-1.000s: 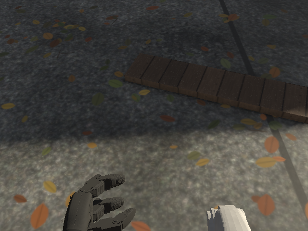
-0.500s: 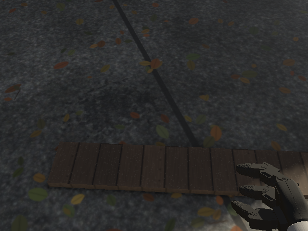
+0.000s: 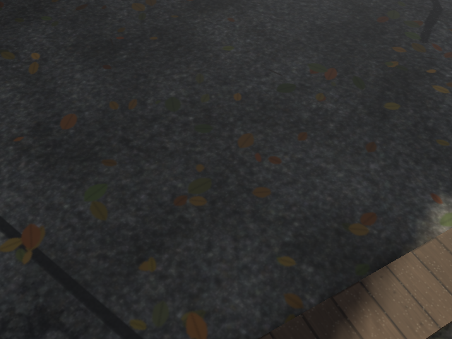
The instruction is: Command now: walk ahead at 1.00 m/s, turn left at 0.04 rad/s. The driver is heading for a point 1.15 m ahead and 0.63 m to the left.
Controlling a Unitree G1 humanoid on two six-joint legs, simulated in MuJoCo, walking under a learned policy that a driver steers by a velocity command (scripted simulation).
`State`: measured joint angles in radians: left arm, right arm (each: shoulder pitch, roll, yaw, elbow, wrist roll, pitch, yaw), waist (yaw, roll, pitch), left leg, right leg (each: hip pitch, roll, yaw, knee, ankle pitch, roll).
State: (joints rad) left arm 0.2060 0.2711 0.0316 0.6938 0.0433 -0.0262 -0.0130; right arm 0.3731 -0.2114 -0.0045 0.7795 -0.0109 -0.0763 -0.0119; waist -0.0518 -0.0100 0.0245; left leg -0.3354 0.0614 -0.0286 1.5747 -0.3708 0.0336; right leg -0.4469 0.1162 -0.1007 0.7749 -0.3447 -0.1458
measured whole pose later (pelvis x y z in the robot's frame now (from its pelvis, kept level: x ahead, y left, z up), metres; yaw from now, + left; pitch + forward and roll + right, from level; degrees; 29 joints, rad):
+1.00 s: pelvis +0.91 +0.31 +0.03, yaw +48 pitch +2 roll -3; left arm 0.47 0.34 0.07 0.84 0.03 -0.10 0.01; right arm 0.06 -0.37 -0.06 0.62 -0.04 0.00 0.07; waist 0.06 0.07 -0.01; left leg -0.76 0.05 0.00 1.25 -0.18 0.10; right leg -0.06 0.01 -0.18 0.36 -0.33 0.01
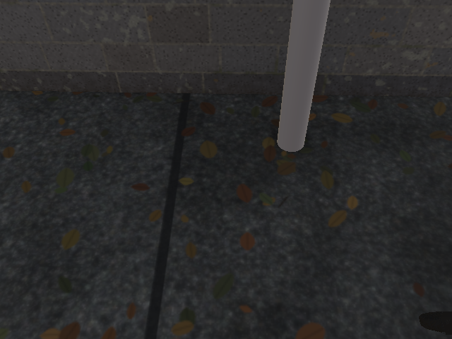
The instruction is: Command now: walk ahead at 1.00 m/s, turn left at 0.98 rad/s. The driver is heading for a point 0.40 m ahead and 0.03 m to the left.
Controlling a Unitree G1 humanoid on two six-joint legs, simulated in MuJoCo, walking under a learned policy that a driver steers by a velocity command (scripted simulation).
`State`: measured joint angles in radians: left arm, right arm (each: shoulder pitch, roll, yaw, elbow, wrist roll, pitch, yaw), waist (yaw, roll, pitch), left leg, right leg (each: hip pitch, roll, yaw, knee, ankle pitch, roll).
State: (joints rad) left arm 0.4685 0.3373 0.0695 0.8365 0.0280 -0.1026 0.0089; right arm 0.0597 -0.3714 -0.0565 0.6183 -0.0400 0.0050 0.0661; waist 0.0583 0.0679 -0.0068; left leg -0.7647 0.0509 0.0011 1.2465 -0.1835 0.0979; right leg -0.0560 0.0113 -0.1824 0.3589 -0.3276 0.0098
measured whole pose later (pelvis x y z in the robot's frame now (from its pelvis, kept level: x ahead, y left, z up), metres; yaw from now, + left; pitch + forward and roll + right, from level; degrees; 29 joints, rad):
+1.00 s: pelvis +0.55 +0.06 +0.00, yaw +24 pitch -1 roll +0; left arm 0.28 0.22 0.01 0.84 0.01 0.02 0.01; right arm 0.27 -0.22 0.01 0.93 -0.03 0.04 -0.02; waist 0.00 -0.01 0.00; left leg -0.22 -0.03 -0.03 0.53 -0.30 0.05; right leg -0.36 0.03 -0.07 0.45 -0.10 -0.06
